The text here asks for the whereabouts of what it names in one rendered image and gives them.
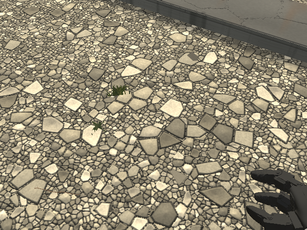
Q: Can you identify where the robot right hand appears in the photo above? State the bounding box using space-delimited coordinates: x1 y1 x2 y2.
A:
246 168 307 230

